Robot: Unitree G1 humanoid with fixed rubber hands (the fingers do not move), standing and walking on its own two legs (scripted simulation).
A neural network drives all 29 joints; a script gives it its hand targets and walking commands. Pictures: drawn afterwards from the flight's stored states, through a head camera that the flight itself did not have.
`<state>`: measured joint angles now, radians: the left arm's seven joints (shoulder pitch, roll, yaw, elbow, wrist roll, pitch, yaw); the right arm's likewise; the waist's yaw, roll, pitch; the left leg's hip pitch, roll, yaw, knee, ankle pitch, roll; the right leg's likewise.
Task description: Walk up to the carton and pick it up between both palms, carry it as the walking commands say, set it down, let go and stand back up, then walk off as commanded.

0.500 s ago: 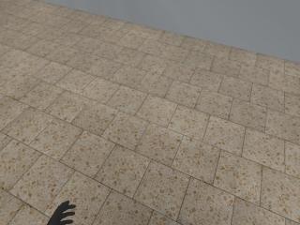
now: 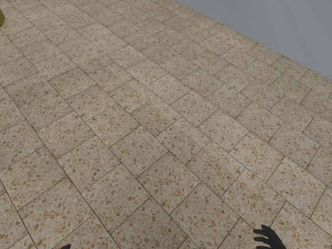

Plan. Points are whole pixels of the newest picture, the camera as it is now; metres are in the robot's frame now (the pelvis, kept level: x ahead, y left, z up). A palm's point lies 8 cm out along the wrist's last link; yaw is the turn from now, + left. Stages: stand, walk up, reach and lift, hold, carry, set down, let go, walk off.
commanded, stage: walk up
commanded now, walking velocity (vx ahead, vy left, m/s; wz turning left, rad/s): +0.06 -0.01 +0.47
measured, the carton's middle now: out of the picture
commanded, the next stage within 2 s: none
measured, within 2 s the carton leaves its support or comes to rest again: neither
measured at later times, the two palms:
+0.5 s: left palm (43, 217) +0.21 +0.30 -0.06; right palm out of the picture +0.12 -0.27 -0.10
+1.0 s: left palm out of the picture +0.09 +0.39 -0.14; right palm (157, 129) +0.52 +0.04 -0.12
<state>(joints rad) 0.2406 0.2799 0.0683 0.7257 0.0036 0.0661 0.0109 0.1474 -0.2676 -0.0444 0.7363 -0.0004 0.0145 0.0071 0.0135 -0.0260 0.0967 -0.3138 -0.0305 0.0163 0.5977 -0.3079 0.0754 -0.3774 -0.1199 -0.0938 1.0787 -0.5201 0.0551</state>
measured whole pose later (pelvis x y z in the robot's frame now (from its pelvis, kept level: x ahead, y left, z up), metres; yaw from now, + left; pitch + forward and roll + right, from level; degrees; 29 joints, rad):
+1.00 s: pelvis +0.25 +0.18 -0.02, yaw +29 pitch +0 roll -1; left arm 0.42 0.27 0.04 0.89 0.01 -0.03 -0.01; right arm 0.09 -0.29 -0.02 0.74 -0.03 -0.02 0.07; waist 0.06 0.01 0.12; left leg -0.48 0.00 0.08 0.69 -0.21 0.06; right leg -0.04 -0.27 -0.16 0.81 -0.45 0.11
